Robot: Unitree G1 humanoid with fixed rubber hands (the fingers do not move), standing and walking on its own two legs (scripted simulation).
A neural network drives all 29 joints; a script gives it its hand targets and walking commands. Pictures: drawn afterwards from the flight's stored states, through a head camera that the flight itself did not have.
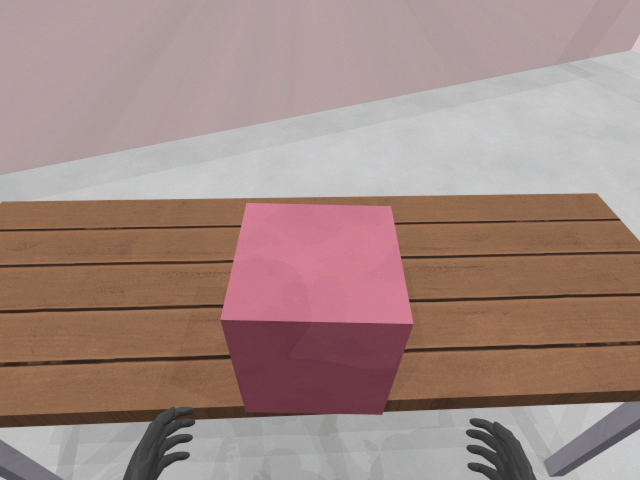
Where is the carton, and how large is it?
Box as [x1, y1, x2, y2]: [220, 203, 412, 414]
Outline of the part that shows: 246,203 220,319 245,410 262,412 381,414 412,326 410,308 390,206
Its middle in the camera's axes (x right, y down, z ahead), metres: +0.00 +0.11 +0.58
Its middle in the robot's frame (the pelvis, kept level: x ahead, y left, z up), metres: +0.37 +0.04 -0.01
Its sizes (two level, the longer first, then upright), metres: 0.210 0.200 0.250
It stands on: a table, 0.65 m high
